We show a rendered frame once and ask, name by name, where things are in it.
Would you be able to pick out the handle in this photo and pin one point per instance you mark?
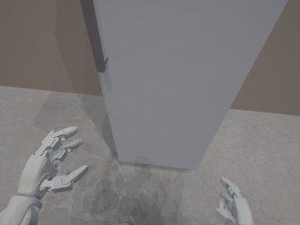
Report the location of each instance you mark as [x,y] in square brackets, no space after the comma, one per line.
[90,18]

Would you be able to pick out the robot left hand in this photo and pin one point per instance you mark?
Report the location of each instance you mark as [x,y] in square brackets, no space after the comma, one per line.
[40,165]

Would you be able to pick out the robot right hand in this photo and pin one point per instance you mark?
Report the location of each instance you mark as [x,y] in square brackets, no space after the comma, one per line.
[238,211]

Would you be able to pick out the left robot forearm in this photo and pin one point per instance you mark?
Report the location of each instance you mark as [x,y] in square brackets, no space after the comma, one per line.
[21,210]

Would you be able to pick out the fridge door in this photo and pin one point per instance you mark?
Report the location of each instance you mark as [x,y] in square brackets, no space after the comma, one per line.
[174,69]

